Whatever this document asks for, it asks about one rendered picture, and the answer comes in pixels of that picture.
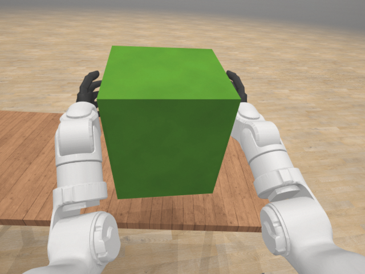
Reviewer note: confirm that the robot left hand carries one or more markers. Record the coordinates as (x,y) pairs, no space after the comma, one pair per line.
(87,87)

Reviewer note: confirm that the left robot forearm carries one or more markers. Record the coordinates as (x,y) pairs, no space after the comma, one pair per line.
(78,158)

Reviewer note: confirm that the carton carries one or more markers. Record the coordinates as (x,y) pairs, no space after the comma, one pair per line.
(167,115)

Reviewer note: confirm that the robot right hand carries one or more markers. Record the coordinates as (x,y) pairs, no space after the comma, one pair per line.
(237,85)

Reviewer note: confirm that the right robot forearm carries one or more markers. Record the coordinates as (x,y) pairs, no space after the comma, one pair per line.
(275,176)

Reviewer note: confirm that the right robot upper arm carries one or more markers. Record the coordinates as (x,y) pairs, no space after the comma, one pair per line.
(298,230)

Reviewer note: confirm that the table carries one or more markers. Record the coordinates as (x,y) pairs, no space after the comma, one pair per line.
(28,178)

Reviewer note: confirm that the left robot upper arm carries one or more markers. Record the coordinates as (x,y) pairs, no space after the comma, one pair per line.
(81,244)

